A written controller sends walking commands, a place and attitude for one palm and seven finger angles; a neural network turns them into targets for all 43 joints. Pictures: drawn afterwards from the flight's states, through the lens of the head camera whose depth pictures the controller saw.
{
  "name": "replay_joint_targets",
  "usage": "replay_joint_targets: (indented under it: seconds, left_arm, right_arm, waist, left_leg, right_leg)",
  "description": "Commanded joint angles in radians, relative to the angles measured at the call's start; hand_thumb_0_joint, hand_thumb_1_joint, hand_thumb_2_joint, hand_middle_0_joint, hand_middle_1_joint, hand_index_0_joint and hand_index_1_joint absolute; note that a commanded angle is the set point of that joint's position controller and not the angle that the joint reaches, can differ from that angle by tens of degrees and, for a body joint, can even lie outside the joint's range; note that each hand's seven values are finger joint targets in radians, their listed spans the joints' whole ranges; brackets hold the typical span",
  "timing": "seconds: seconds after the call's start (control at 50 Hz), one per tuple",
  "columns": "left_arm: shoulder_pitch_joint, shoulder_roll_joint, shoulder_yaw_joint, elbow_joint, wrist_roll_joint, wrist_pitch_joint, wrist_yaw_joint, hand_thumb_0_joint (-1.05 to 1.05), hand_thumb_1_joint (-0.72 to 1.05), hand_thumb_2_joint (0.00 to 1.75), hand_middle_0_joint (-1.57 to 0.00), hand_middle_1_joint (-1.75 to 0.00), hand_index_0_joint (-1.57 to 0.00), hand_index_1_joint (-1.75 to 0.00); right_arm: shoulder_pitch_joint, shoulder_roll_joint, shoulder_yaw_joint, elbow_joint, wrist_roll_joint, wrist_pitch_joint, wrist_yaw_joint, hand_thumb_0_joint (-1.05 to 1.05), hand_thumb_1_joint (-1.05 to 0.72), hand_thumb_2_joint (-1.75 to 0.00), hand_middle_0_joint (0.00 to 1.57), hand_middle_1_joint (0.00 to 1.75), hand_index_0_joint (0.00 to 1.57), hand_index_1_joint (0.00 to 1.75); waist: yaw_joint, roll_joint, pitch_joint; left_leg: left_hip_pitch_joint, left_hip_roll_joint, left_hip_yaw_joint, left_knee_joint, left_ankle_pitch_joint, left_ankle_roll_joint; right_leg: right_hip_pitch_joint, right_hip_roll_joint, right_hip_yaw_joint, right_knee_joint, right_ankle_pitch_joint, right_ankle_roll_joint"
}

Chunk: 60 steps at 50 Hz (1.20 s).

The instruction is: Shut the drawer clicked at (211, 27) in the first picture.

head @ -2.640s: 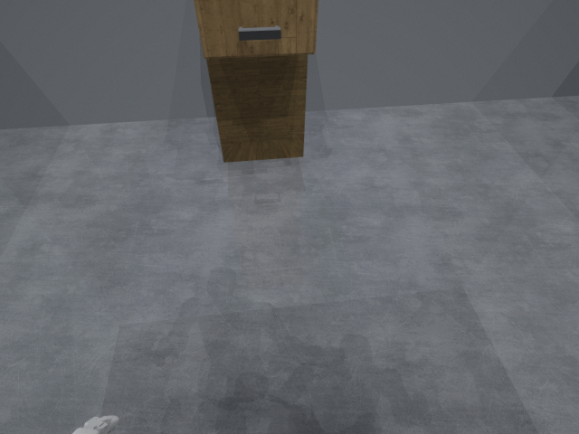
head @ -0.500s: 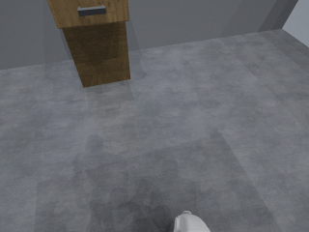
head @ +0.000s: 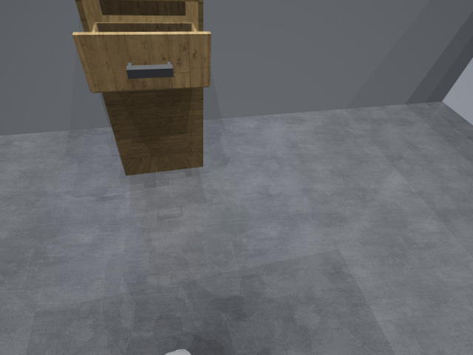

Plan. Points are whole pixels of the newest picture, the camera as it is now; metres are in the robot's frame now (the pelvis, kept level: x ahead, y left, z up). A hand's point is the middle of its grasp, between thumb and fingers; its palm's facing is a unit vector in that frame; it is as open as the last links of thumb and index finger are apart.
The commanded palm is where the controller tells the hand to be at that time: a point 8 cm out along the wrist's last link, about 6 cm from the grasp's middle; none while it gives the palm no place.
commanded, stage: walk to a spot facing it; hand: left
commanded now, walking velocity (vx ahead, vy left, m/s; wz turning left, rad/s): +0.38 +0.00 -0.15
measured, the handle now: (150, 68) +0.88 +0.35 +0.03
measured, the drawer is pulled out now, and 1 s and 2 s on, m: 0.29 0.29 0.29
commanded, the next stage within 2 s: turn to face it in 0.52 s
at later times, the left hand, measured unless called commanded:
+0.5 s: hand (178, 269) +0.33 +0.15 -0.16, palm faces -0.18 -0.97 -0.18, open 7.4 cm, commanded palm none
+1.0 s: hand (192, 239) +0.42 +0.14 -0.18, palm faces +0.06 -0.98 -0.17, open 7.3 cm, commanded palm none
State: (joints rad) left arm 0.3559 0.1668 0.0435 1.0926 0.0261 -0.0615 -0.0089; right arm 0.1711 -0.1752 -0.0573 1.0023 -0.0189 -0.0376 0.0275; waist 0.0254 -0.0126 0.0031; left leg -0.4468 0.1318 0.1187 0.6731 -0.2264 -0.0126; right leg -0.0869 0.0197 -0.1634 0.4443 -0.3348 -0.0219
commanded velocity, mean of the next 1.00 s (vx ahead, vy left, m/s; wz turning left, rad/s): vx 0.19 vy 0.00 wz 0.10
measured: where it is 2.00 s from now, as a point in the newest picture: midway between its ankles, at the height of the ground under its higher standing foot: (244, 332)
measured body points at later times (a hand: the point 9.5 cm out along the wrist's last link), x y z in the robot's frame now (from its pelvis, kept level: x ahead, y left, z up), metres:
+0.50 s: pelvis +0.21 -0.01 +0.00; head +0.24 -0.02 +0.45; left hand +0.34 +0.20 -0.15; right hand +0.06 -0.19 -0.15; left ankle +0.10 +0.11 -0.73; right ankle +0.33 -0.14 -0.71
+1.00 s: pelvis +0.36 -0.05 +0.00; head +0.37 -0.03 +0.44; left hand +0.41 +0.19 -0.16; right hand +0.42 -0.30 -0.14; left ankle +0.43 +0.05 -0.72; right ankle +0.34 -0.14 -0.73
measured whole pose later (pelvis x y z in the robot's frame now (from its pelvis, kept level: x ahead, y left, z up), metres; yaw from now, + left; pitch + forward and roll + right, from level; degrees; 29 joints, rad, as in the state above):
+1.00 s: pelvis +0.36 -0.05 +0.00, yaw +1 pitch -2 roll -2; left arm 0.22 0.18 0.05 1.01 0.02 -0.01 0.02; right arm 0.20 -0.20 -0.05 1.00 -0.02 0.04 0.02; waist 0.00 -0.01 0.05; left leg -0.41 0.09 0.14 0.73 -0.31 -0.03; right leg -0.16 -0.07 -0.32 0.56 -0.35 -0.02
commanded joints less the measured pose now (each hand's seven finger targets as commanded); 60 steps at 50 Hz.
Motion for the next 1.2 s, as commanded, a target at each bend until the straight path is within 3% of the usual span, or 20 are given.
replay_joint_targets:
  seconds: [0.0,0.02,0.04,0.08,0.16,0.4,0.48,0.5,0.52,0.54,0.6,0.66,0.72,0.88,0.96,0.98,1.0,1.02,1.08,1.18]
  left_arm:
    - [0.035,0.078,0.023,-0.065,-0.011,-0.006,0.003,0.00,0.90,0.90,-0.20,-0.30,-0.20,-0.30]
    - [0.005,0.049,0.016,-0.101,-0.013,-0.010,-0.004,0.00,0.90,0.90,-0.20,-0.30,-0.20,-0.30]
    - [-0.045,0.083,0.021,-0.107,-0.003,-0.004,0.005,0.00,0.90,0.90,-0.20,-0.30,-0.20,-0.30]
    - [-0.078,0.064,0.028,-0.089,0.001,0.001,-0.009,0.00,0.90,0.90,-0.20,-0.30,-0.20,-0.30]
    - [0.002,0.016,0.029,-0.047,0.009,0.036,-0.012,0.00,0.90,0.90,-0.20,-0.30,-0.20,-0.30]
    - [-0.286,0.011,0.018,-0.137,0.001,0.045,-0.025,0.00,0.90,0.90,-0.20,-0.30,-0.20,-0.30]
    - [-0.088,0.057,0.031,-0.081,0.006,0.023,-0.018,0.00,0.90,0.90,-0.20,-0.30,-0.20,-0.30]
    - [0.063,0.110,0.049,-0.034,0.011,0.010,-0.011,0.00,0.90,0.90,-0.20,-0.30,-0.20,-0.30]
    - [0.173,0.227,0.078,-0.009,0.011,-0.003,0.004,0.00,0.90,0.90,-0.20,-0.30,-0.20,-0.30]
    - [0.215,0.280,0.079,-0.001,-0.015,0.002,0.011,0.00,0.90,0.90,-0.20,-0.30,-0.20,-0.30]
    - [-0.030,0.160,0.041,-0.058,-0.016,0.003,0.022,0.00,0.90,0.90,-0.20,-0.30,-0.20,-0.30]
    - [-0.129,0.092,0.016,-0.074,-0.005,-0.011,0.031,0.00,0.90,0.90,-0.20,-0.30,-0.20,-0.30]
    - [-0.123,0.066,0.009,-0.084,-0.007,-0.009,0.031,0.00,0.90,0.90,-0.20,-0.30,-0.20,-0.30]
    - [-0.096,0.151,0.036,-0.110,-0.002,0.030,0.040,0.00,0.90,0.90,-0.20,-0.30,-0.20,-0.30]
    - [-0.101,0.189,0.051,-0.134,-0.006,0.050,0.038,0.00,0.90,0.90,-0.20,-0.30,-0.20,-0.30]
    - [-0.096,0.180,0.053,-0.145,-0.014,0.055,0.034,0.00,0.90,0.90,-0.20,-0.30,-0.20,-0.30]
    - [-0.089,0.124,0.045,-0.188,-0.027,0.060,0.027,0.00,0.90,0.90,-0.20,-0.30,-0.20,-0.30]
    - [-0.142,0.129,0.034,-0.230,-0.013,0.066,0.031,0.00,0.90,0.90,-0.20,-0.30,-0.20,-0.30]
    - [-0.176,0.133,0.047,-0.209,-0.006,0.077,0.028,0.00,0.90,0.90,-0.20,-0.30,-0.20,-0.30]
    - [-0.090,0.124,0.047,-0.170,-0.005,0.094,0.025,0.00,0.90,0.90,-0.20,-0.30,-0.20,-0.30]
  right_arm:
    - [0.318,-0.174,-0.035,0.035,-0.022,-0.039,-0.024,0.00,-0.90,-0.90,0.20,0.30,0.20,0.30]
    - [0.421,-0.259,-0.052,0.054,-0.021,-0.034,-0.032,0.00,-0.90,-0.90,0.20,0.30,0.20,0.30]
    - [0.401,-0.230,-0.044,0.058,-0.014,-0.027,-0.044,0.00,-0.90,-0.90,0.20,0.30,0.20,0.30]
    - [0.255,-0.138,-0.019,0.018,-0.010,-0.037,-0.046,0.00,-0.90,-0.90,0.20,0.30,0.20,0.30]
    - [0.214,-0.059,-0.004,0.033,-0.003,-0.065,-0.055,0.00,-0.90,-0.90,0.20,0.30,0.20,0.30]
    - [0.358,-0.082,-0.001,0.128,-0.012,-0.050,-0.053,0.00,-0.90,-0.90,0.20,0.30,0.20,0.30]
    - [0.320,-0.113,-0.006,0.131,-0.007,-0.039,-0.052,0.00,-0.90,-0.90,0.20,0.30,0.20,0.30]
    - [0.306,-0.109,-0.006,0.126,0.001,-0.040,-0.046,0.00,-0.90,-0.90,0.20,0.30,0.20,0.30]
    - [0.354,-0.042,0.004,0.103,0.016,-0.045,-0.038,0.00,-0.90,-0.90,0.20,0.30,0.20,0.30]
    - [0.310,-0.029,0.010,0.068,0.021,-0.039,-0.043,0.00,-0.90,-0.90,0.20,0.30,0.20,0.30]
    - [0.215,-0.019,0.000,0.067,0.003,-0.014,-0.045,0.00,-0.90,-0.90,0.20,0.30,0.20,0.30]
    - [0.338,0.027,0.009,0.111,-0.003,0.026,-0.043,0.00,-0.90,-0.90,0.20,0.30,0.20,0.30]
    - [0.302,0.034,0.012,0.091,-0.004,0.043,-0.041,0.00,-0.90,-0.90,0.20,0.30,0.20,0.30]
    - [0.045,-0.026,0.005,-0.044,-0.001,0.056,-0.014,0.00,-0.90,-0.90,0.20,0.30,0.20,0.30]
    - [0.080,-0.080,-0.005,-0.078,-0.007,0.057,-0.011,0.00,-0.90,-0.90,0.20,0.30,0.20,0.30]
    - [0.156,-0.133,-0.019,-0.069,-0.012,0.050,-0.014,0.00,-0.90,-0.90,0.20,0.30,0.20,0.30]
    - [0.215,-0.247,-0.041,-0.079,-0.017,0.041,-0.022,0.00,-0.90,-0.90,0.20,0.30,0.20,0.30]
    - [0.250,-0.291,-0.046,-0.068,-0.006,0.050,-0.027,0.00,-0.90,-0.90,0.20,0.30,0.20,0.30]
    - [0.087,-0.230,-0.032,-0.120,-0.006,0.045,-0.043,0.00,-0.90,-0.90,0.20,0.30,0.20,0.30]
    - [0.030,-0.202,-0.025,-0.140,0.000,0.036,-0.044,0.00,-0.90,-0.90,0.20,0.30,0.20,0.30]
  waist:
    - [-0.142,0.260,-0.018]
    - [-0.157,0.395,-0.050]
    - [-0.156,0.320,-0.052]
    - [-0.094,0.097,0.065]
    - [-0.022,0.086,0.051]
    - [-0.078,0.127,0.154]
    - [0.030,0.107,0.033]
    - [0.099,0.048,-0.059]
    - [0.120,-0.194,-0.201]
    - [0.102,-0.201,-0.217]
    - [0.018,-0.054,0.012]
    - [-0.082,-0.062,0.005]
    - [-0.079,-0.078,0.017]
    - [-0.014,-0.100,0.068]
    - [-0.048,-0.037,0.016]
    - [-0.084,0.089,-0.044]
    - [-0.098,0.384,-0.074]
    - [-0.112,0.298,-0.096]
    - [-0.064,0.148,-0.038]
    - [-0.032,0.110,-0.062]
  left_leg:
    - [0.534,0.140,-0.250,-0.282,-0.139,0.095]
    - [0.606,0.348,-0.546,-0.439,-0.173,0.187]
    - [0.552,0.361,-0.587,-0.463,-0.240,0.195]
    - [0.381,0.298,-0.414,-0.497,-0.247,0.163]
    - [0.315,0.193,-0.112,-0.490,0.119,0.122]
    - [0.458,0.211,0.069,-0.467,0.329,0.131]
    - [0.446,0.182,0.134,-0.155,0.659,0.089]
    - [0.307,0.140,0.156,0.065,0.582,0.055]
    - [0.025,0.026,0.170,0.399,0.064,0.010]
    - [-0.119,-0.072,0.049,0.664,-0.361,-0.001]
    - [-0.118,0.045,-0.097,0.687,-0.158,0.006]
    - [-0.008,0.039,-0.097,0.530,-0.086,-0.013]
    - [-0.011,0.019,-0.076,0.410,-0.046,-0.026]
    - [-0.016,-0.007,-0.012,0.136,-0.098,-0.024]
    - [0.154,-0.050,0.015,-0.062,-0.033,0.000]
    - [0.291,-0.009,-0.067,-0.187,0.166,0.032]
    - [0.416,0.242,-0.439,-0.294,0.527,0.176]
    - [0.388,0.335,-0.530,-0.336,0.496,0.268]
    - [0.243,0.212,-0.449,-0.390,0.100,0.205]
    - [0.231,0.113,-0.318,-0.411,0.093,0.174]
  right_leg:
    - [-0.383,-0.098,0.060,0.329,0.101,-0.043]
    - [-0.555,-0.006,0.026,0.635,-0.230,-0.009]
    - [-0.599,-0.049,0.137,0.793,-0.211,-0.022]
    - [-0.628,-0.124,0.165,0.856,-0.025,-0.016]
    - [-0.533,-0.146,0.155,0.769,0.113,0.019]
    - [-0.530,-0.125,0.044,0.266,0.165,-0.002]
    - [-0.183,-0.023,-0.030,0.129,0.134,-0.055]
    - [0.068,-0.045,0.013,0.094,0.200,-0.073]
    - [0.342,-0.324,0.382,0.036,0.280,-0.162]
    - [0.353,-0.482,0.653,-0.089,0.486,-0.252]
    - [-0.075,-0.408,0.427,-0.184,0.282,-0.179]
    - [-0.219,-0.332,0.152,-0.202,0.400,-0.113]
    - [-0.224,-0.312,0.073,-0.207,0.441,-0.105]
    - [-0.105,-0.386,0.030,-0.124,0.441,-0.106]
    - [-0.099,-0.370,-0.034,0.088,0.461,-0.054]
    - [-0.172,-0.314,-0.068,0.267,0.375,-0.002]
    - [-0.404,-0.155,-0.094,0.527,-0.144,0.088]
    - [-0.446,-0.113,0.033,0.685,-0.388,0.083]
    - [-0.499,-0.138,0.149,0.773,-0.170,0.081]
    - [-0.420,-0.128,0.141,0.653,-0.044,0.097]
